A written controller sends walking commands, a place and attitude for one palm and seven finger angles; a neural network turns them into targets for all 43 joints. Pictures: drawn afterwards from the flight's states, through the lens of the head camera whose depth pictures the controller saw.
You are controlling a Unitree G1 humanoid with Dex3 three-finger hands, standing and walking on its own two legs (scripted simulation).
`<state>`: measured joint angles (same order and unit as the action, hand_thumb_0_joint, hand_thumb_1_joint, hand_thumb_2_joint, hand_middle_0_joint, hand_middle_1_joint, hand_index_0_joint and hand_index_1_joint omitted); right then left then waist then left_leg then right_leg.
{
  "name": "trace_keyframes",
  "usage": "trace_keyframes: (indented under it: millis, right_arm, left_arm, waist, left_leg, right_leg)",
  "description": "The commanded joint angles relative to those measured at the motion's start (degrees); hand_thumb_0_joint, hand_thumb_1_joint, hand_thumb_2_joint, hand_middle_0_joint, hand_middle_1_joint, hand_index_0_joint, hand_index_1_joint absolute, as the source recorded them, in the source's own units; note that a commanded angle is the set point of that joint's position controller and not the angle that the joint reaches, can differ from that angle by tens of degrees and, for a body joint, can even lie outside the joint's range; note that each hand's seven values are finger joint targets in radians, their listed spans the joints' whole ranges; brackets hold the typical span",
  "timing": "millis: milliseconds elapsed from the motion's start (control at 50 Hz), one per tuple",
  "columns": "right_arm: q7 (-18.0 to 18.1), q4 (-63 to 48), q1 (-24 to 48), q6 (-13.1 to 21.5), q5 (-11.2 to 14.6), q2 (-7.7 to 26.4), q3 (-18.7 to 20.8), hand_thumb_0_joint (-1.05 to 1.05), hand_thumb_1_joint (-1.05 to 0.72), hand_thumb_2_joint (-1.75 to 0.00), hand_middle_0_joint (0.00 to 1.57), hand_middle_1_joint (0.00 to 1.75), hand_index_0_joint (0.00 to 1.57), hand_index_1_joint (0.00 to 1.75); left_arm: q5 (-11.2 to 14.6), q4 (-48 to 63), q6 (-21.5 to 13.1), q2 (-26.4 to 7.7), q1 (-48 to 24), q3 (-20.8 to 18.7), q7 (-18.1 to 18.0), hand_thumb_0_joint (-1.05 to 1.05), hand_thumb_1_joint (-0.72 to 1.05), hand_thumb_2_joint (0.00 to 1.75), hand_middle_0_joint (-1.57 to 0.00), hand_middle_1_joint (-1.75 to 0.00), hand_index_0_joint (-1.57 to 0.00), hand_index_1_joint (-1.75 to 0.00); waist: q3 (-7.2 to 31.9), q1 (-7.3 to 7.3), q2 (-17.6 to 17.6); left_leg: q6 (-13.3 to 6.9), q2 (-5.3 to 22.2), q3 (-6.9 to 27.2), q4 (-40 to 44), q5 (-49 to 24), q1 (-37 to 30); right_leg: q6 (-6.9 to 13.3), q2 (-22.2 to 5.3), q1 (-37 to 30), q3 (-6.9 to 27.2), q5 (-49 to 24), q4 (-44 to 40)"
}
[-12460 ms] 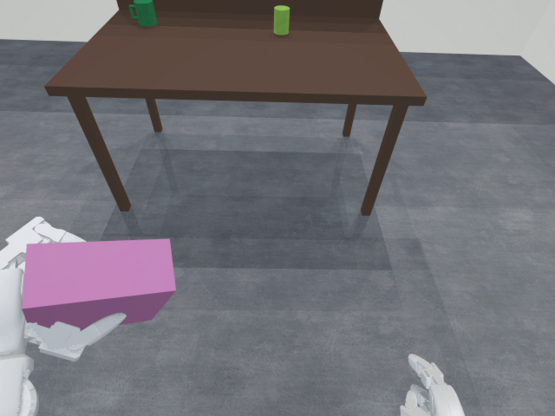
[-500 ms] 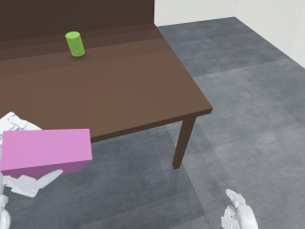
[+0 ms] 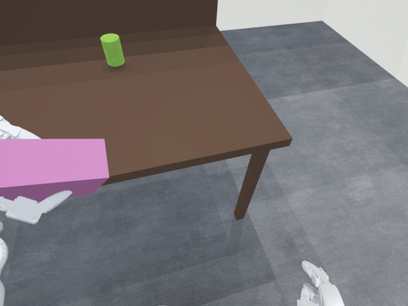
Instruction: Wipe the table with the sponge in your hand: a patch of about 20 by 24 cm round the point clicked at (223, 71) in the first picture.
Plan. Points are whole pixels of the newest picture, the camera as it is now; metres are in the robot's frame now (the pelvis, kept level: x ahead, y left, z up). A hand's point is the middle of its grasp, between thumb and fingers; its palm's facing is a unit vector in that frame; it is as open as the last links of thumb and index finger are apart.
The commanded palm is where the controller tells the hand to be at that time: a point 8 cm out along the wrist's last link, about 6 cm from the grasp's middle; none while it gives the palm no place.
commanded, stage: come to a stop and stand still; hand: left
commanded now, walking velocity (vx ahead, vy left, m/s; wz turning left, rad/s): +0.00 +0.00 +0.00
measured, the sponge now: (68, 172) +0.27 +0.25 +0.15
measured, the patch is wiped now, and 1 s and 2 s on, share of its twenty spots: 0.00 0.00 0.00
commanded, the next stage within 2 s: look again from close up in 0.70 s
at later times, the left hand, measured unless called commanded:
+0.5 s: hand (41, 172) +0.25 +0.28 +0.16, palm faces +0.40 -0.86 -0.32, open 10.1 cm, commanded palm +0.19 +0.31 +0.18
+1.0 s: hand (41, 175) +0.25 +0.28 +0.16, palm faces +0.39 -0.85 -0.36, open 10.1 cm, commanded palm +0.19 +0.31 +0.18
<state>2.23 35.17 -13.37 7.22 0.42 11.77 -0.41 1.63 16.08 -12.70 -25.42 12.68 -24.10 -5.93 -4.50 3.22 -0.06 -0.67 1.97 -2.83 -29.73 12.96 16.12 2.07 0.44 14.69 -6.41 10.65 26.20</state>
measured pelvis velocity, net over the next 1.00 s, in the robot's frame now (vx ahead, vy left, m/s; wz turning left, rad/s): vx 0.03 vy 0.03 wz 0.01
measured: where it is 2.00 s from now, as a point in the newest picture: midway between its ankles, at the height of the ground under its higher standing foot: outside the picture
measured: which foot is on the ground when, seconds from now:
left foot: down 0.00-1.00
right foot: down 0.00-1.00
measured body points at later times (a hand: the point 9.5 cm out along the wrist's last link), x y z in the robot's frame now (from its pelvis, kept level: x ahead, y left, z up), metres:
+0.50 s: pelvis +0.03 +0.03 +0.01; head +0.04 +0.06 +0.45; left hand +0.23 +0.33 +0.18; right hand +0.22 -0.17 -0.06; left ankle +0.04 +0.11 -0.74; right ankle +0.04 -0.10 -0.74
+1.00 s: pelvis +0.03 +0.03 +0.01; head +0.05 +0.05 +0.46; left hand +0.22 +0.32 +0.18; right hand +0.21 -0.19 -0.07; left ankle +0.04 +0.11 -0.74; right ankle +0.04 -0.10 -0.74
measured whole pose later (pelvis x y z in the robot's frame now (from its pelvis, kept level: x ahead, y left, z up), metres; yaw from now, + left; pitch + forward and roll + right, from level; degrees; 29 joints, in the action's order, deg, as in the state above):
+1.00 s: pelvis +0.03 +0.03 +0.01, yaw +0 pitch +0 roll -1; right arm 2.8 32.2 -12.1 5.0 -0.3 11.4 -1.7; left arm 2.4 25.0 -9.2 -20.2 24.0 -19.0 -6.4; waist -1.9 1.3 -0.6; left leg -2.8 -0.8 -3.6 -23.9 12.6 11.1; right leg -0.7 -1.2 9.6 -4.3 10.2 20.3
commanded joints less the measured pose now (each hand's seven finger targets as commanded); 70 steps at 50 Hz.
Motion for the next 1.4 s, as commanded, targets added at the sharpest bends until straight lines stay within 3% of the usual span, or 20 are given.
trace_keyframes:
  millis: [0,20,60,100,120,160,280,340,520,540,620,740,900,1120,1200,1260,1300,1320,1380]
  right_arm:
    - [-0.76,-10.85,5.3,5.48,-0.15,6.58,2.46,0.0,-0.9,-0.9,0.2,0.3,0.2,0.3]
    - [-0.71,-10.78,6.49,5.62,0.09,7.06,2.33,0.0,-0.9,-0.9,0.2,0.3,0.2,0.3]
    - [-0.43,-11.78,6.57,5.37,0.06,7.04,1.87,0.0,-0.9,-0.9,0.2,0.3,0.2,0.3]
    - [-0.08,-11.89,6.25,5.45,-0.03,7.03,2.15,0.0,-0.9,-0.9,0.2,0.3,0.2,0.3]
    - [0.1,-11.89,6.55,5.52,-0.15,7.02,2.03,0.0,-0.9,-0.9,0.2,0.3,0.2,0.3]
    - [0.32,-11.78,5.94,5.73,-0.3,6.51,1.86,0.0,-0.9,-0.9,0.2,0.3,0.2,0.3]
    - [-0.43,-10.57,5.39,6.71,-0.78,6.72,1.73,0.0,-0.9,-0.9,0.2,0.3,0.2,0.3]
    - [-0.64,-10.26,5.51,6.13,-1.01,6.46,1.5,0.0,-0.9,-0.9,0.2,0.3,0.2,0.3]
    - [0.05,-12.09,7.17,3.02,-1.22,6.31,1.15,0.0,-0.9,-0.9,0.2,0.3,0.2,0.3]
    - [0.07,-12.24,6.91,2.69,-1.1,6.1,1.11,0.0,-0.9,-0.9,0.2,0.3,0.2,0.3]
    - [0.3,-12.67,7.12,2.2,-1.05,6.47,1.3,0.0,-0.9,-0.9,0.2,0.3,0.2,0.3]
    - [0.61,-12.42,6.63,1.44,-0.81,6.81,1.66,0.0,-0.9,-0.9,0.2,0.3,0.2,0.3]
    - [1.1,-12.34,6.77,0.84,-0.81,7.01,1.87,0.0,-0.9,-0.9,0.2,0.3,0.2,0.3]
    - [1.46,-12.28,6.89,0.51,-0.83,7.01,1.9,0.0,-0.9,-0.9,0.2,0.3,0.2,0.3]
    - [1.21,-12.39,6.48,0.27,-1.2,7.46,2.29,0.0,-0.9,-0.9,0.2,0.3,0.2,0.3]
    - [1.08,-12.28,6.69,0.15,-1.5,7.84,2.55,0.0,-0.9,-0.9,0.2,0.3,0.2,0.3]
    - [0.93,-12.27,6.66,0.06,-1.52,8.02,2.73,0.0,-0.9,-0.9,0.2,0.3,0.2,0.3]
    - [0.95,-12.27,7.26,0.09,-1.66,8.35,2.82,0.0,-0.9,-0.9,0.2,0.3,0.2,0.3]
    - [0.84,-12.3,6.77,-0.09,-1.29,8.28,2.91,0.0,-0.9,-0.9,0.2,0.3,0.2,0.3]
  left_arm:
    - [1.33,20.95,-4.85,-3.83,6.67,1.55,-0.57,0.0,0.1,1.3,-1.2,-1.6,-1.2,-1.6]
    - [1.15,20.57,-4.41,-4.77,9.45,-0.19,-0.96,0.0,0.1,1.3,-1.2,-1.6,-1.2,-1.6]
    - [0.53,21.3,-4.34,-6.11,7.61,-2.55,-1.3,0.0,0.1,1.3,-1.2,-1.6,-1.2,-1.6]
    - [0.36,21.48,-4.66,-7.77,5.64,-5.3,-1.68,0.0,0.1,1.3,-1.2,-1.6,-1.2,-1.6]
    - [0.28,23.07,-4.8,-9.78,3.98,-7.19,-1.82,0.0,0.1,1.3,-1.2,-1.6,-1.2,-1.6]
    - [0.48,21.6,-5.11,-7.4,2.64,-5.72,-1.65,0.0,0.1,1.3,-1.2,-1.6,-1.2,-1.6]
    - [-0.17,21.82,-4.36,-2.24,0.24,0.48,-1.03,0.0,0.1,1.3,-1.2,-1.6,-1.2,-1.6]
    - [-0.5,20.76,-3.19,-1.51,1.17,1.38,-1.12,0.0,0.1,1.3,-1.2,-1.6,-1.2,-1.6]
    - [0.72,22.6,-1.62,-5.39,5.29,-3.41,-1.19,0.0,0.1,1.3,-1.2,-1.6,-1.2,-1.6]
    - [0.99,22.75,-1.66,-4.15,5.58,-2.49,-1.08,0.0,0.1,1.3,-1.2,-1.6,-1.2,-1.6]
    - [1.22,23.84,-1.32,-4.56,6.33,-2.53,-1.14,0.0,0.1,1.3,-1.2,-1.6,-1.2,-1.6]
    - [1.13,23.28,-0.87,-3.31,5.93,-0.88,-1.36,0.0,0.1,1.3,-1.2,-1.6,-1.2,-1.6]
    - [1.21,22.17,-0.75,-4.05,6.19,-1.38,-1.84,0.0,0.1,1.3,-1.2,-1.6,-1.2,-1.6]
    - [1.22,20.97,-0.39,-4.51,6.51,-1.65,-1.81,0.0,0.1,1.3,-1.2,-1.6,-1.2,-1.6]
    - [1.09,20.24,-0.55,-3.66,6.45,-0.43,-1.95,0.0,0.1,1.3,-1.2,-1.6,-1.2,-1.6]
    - [1.12,21.12,-0.83,-4.08,6.41,-0.64,-2.06,0.0,0.1,1.3,-1.2,-1.6,-1.2,-1.6]
    - [1.17,21.18,-1.03,-4.45,6.85,-0.92,-2.14,0.0,0.1,1.3,-1.2,-1.6,-1.2,-1.6]
    - [1.27,21.74,-1.05,-5.49,6.78,-1.78,-2.16,0.0,0.1,1.3,-1.2,-1.6,-1.2,-1.6]
    - [1.27,21.78,-1.56,-4.85,6.49,-1.47,-2.18,0.0,0.1,1.3,-1.2,-1.6,-1.2,-1.6]
  waist:
    - [9.69,-0.3,1.6]
    - [8.36,-0.58,4.66]
    - [6.74,-0.57,3.9]
    - [7.35,-0.77,3.45]
    - [7.38,-1.0,5.88]
    - [7.56,-1.09,6.42]
    - [9.46,-1.49,5.35]
    - [10.33,-1.6,4.24]
    - [12.46,-1.43,4.93]
    - [13.07,-1.53,4.53]
    - [13.61,-1.64,4.78]
    - [13.19,-1.81,5.01]
    - [11.31,-1.67,4.11]
    - [10.19,-1.76,3.31]
    - [9.77,-2.3,1.17]
    - [9.85,-2.74,1.5]
    - [9.19,-2.96,0.26]
    - [9.21,-3.07,2.02]
    - [8.87,-3.07,2.47]
  left_leg:
    - [-1.03,1.23,4.85,9.28,2.91,-3.2]
    - [-1.56,3.03,6.39,12.23,5.9,-2.55]
    - [-2.34,5.33,9.42,16.52,12.14,5.32]
    - [-2.51,5.34,8.96,15.69,11.43,5.66]
    - [-2.15,5.22,8.37,15.85,10.35,3.98]
    - [-2.09,5.17,8.31,15.23,10.28,4.27]
    - [-0.07,2.99,5.8,12.09,-0.64,-2.43]
    - [0.68,2.7,5.5,11.32,-5.61,-4.53]
    - [2.17,1.0,4.11,9.59,-15.59,-5.86]
    - [2.29,1.08,4.13,9.14,-17.21,-6.0]
    - [2.27,0.64,3.56,8.59,-17.95,-7.05]
    - [2.69,0.65,3.75,8.86,-19.48,-7.5]
    - [2.03,0.0,4.02,11.05,-10.79,-4.52]
    - [1.78,-0.85,3.64,12.68,-5.22,-4.15]
    - [0.6,-1.46,2.47,9.87,0.18,-2.8]
    - [0.05,-1.74,2.43,7.43,2.51,-2.45]
    - [-0.29,-1.71,2.43,5.94,2.37,-2.54]
    - [-0.31,-1.54,2.5,5.7,1.72,-3.72]
    - [-0.53,-0.39,3.25,6.62,0.51,-2.21]
  right_leg:
    - [-0.91,-6.57,-4.61,9.53,10.23,-7.75]
    - [-0.98,-4.66,-3.59,8.05,10.85,-5.47]
    - [-1.6,-2.79,-7.71,5.62,8.42,-0.53]
    - [-1.4,-2.67,-8.66,5.72,5.87,-0.14]
    - [-1.39,-2.38,-7.65,5.29,5.32,0.09]
    - [-1.12,-2.66,-8.63,5.64,4.08,-0.24]
    - [-1.22,-2.04,-8.14,6.1,-2.66,-3.59]
    - [-1.32,-1.75,-7.94,5.8,-5.34,-4.44]
    - [-1.34,-1.24,-9.96,4.83,-12.01,-4.55]
    - [-1.3,-1.38,-10.57,4.55,-12.74,-4.34]
    - [-1.44,-1.32,-10.38,4.74,-14.52,-4.65]
    - [-1.64,-1.15,-10.2,4.13,-14.24,-4.51]
    - [-1.79,-1.24,-10.8,4.81,-10.01,-6.67]
    - [-2.0,-0.79,-9.82,5.09,-6.3,-9.06]
    - [-1.14,-2.88,-8.71,6.8,-1.18,-10.42]
    - [-0.01,-4.32,-6.6,8.93,4.79,-10.26]
    - [0.5,-5.06,-4.95,9.94,6.0,-9.87]
    - [0.8,-5.07,-3.38,10.34,6.07,-9.04]
    - [0.75,-4.15,-4.6,8.54,2.67,-3.74]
